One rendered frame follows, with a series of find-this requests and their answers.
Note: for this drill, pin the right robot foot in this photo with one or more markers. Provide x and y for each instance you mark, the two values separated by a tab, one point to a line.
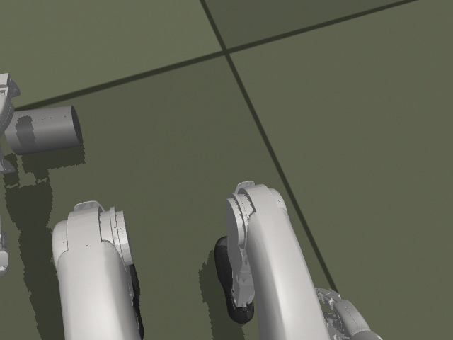
224	272

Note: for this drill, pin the left robot foot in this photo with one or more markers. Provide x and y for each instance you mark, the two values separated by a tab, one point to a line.
135	285

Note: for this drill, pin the can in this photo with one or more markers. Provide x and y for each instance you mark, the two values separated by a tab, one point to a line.
45	129

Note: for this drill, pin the left robot hand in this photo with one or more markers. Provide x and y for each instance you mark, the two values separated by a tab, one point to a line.
8	90

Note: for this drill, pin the right robot hand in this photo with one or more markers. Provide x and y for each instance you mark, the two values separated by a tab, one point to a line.
346	321

